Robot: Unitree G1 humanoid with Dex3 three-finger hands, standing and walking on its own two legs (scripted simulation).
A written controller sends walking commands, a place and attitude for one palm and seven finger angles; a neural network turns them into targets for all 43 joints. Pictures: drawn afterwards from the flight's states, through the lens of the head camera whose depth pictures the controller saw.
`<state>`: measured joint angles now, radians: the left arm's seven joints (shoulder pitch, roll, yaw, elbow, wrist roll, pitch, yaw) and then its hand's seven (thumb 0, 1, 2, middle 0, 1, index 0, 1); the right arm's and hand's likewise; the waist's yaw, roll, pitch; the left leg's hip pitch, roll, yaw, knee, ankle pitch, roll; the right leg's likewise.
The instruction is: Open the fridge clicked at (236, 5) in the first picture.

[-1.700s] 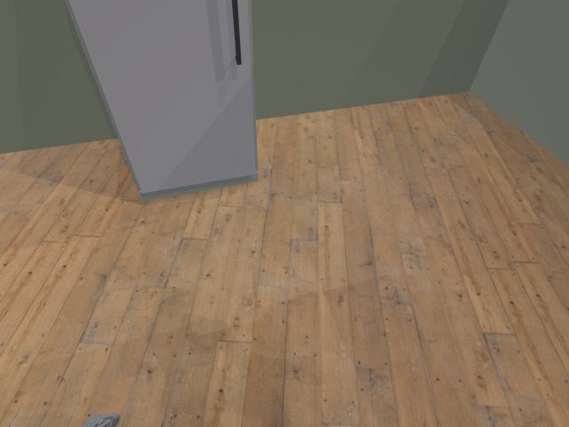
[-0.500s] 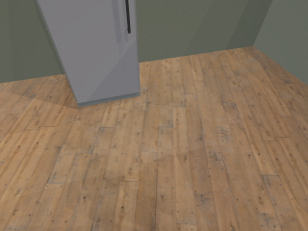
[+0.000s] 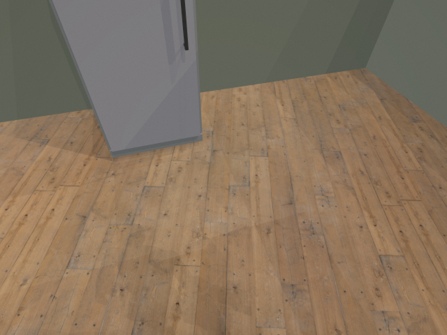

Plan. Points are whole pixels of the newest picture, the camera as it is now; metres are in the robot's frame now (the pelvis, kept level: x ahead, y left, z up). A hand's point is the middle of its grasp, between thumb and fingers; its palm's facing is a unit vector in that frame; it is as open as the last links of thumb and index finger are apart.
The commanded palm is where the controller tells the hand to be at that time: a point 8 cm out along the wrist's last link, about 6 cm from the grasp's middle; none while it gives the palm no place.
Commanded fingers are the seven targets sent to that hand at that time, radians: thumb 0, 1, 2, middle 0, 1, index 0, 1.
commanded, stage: walk to a spot facing it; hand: right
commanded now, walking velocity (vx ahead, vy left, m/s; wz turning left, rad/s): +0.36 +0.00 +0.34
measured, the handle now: (182, 5) +1.36 +0.25 +0.09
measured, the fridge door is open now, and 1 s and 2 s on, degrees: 0 0 0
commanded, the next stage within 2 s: take the last steps up to it in 1.34 s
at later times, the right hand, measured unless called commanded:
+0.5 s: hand (304, 324) +0.20 -0.16 -0.18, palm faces -0.17 +0.97 -0.16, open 7.4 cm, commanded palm none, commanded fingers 0.00 -0.90 -0.90 0.20 0.30 0.20 0.30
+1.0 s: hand (281, 263) +0.34 -0.13 -0.21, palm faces -0.08 +0.99 -0.12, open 7.3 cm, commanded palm none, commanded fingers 0.00 -0.90 -0.90 0.20 0.30 0.20 0.30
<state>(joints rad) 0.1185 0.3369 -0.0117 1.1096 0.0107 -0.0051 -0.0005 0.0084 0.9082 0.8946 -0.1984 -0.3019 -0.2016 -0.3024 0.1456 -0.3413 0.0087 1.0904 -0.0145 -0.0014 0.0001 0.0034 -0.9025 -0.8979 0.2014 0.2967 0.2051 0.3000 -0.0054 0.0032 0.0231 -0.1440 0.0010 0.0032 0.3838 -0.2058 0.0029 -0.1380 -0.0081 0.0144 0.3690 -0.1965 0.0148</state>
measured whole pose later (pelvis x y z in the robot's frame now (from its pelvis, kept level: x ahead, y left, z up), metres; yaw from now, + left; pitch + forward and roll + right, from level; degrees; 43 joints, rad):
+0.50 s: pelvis +0.13 +0.01 -0.01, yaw +9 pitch -1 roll +1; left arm 0.51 0.14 0.01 1.19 0.03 -0.06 0.02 0.01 0.91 0.89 -0.20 -0.30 -0.20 -0.30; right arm 0.21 -0.19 -0.04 1.04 -0.03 0.01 0.04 0.01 -0.91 -0.90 0.20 0.30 0.20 0.30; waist 0.04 0.00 0.07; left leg -0.52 0.07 0.10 0.82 -0.31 0.03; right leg 0.08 -0.07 -0.14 0.34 -0.41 0.03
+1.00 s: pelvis +0.33 +0.04 -0.02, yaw +8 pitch -1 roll +4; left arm 0.20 0.15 0.05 1.00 0.02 -0.05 -0.03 0.00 0.92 0.90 -0.19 -0.30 -0.20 -0.30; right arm 0.35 -0.18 -0.05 1.09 -0.03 -0.05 0.00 0.00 -0.91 -0.90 0.20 0.30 0.20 0.30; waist -0.02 0.02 -0.01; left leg -0.11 0.01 0.16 0.52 -0.38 -0.01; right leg -0.39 -0.12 -0.13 0.63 -0.24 0.00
